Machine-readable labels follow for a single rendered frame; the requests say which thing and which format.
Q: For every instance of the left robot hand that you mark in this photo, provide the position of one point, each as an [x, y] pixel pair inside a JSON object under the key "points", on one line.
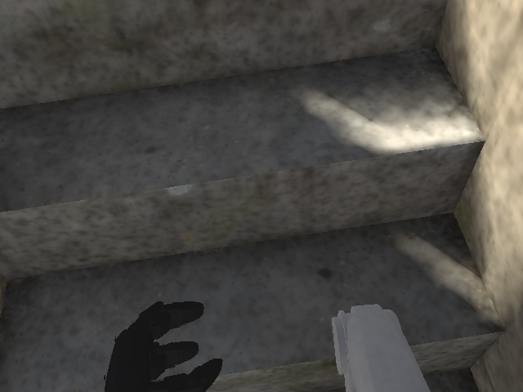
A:
{"points": [[137, 361]]}

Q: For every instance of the right robot thigh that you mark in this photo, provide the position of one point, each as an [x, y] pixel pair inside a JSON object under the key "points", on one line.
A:
{"points": [[371, 349]]}

